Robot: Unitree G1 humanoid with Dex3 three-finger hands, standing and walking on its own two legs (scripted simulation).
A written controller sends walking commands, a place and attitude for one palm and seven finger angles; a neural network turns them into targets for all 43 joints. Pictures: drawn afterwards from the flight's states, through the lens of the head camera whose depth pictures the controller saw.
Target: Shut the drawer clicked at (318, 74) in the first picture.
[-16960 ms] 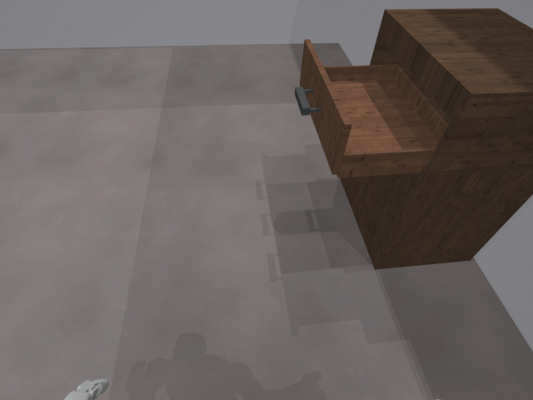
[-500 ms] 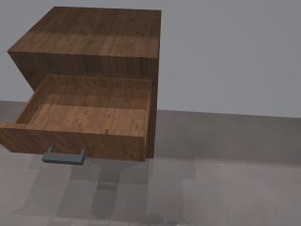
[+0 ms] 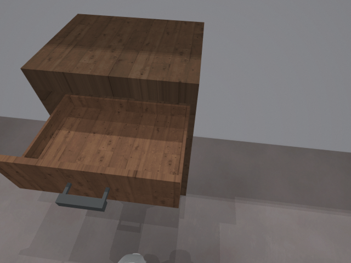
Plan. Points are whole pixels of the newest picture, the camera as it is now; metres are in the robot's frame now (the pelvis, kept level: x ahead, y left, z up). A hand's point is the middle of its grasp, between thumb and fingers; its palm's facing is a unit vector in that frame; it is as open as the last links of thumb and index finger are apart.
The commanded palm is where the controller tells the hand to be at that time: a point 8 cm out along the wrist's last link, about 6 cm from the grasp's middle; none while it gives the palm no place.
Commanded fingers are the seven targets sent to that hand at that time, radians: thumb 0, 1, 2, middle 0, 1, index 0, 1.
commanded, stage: shuffle to correct the standing spot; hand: left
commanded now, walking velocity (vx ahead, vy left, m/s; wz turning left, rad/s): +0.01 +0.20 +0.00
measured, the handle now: (84, 195) +0.29 +0.29 -0.11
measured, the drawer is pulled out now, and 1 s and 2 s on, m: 0.29 0.29 0.29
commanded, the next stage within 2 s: come to a stop and stand still in 0.68 s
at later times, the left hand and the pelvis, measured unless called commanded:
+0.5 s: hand out of the picture +0.01 +0.24 -0.16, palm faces +0.08 -0.94 -0.33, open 7.4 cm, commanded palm none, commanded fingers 0.00 0.90 0.90 -0.20 -0.30 -0.20 -0.30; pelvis +0.01 +0.04 -0.01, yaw +0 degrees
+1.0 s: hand out of the picture -0.04 +0.34 -0.20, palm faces +0.07 -0.96 -0.28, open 7.4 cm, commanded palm none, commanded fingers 0.00 0.90 0.90 -0.20 -0.30 -0.20 -0.30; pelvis -0.04 +0.12 -0.02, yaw -1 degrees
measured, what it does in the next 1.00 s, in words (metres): steps to the left: left foot, then right foot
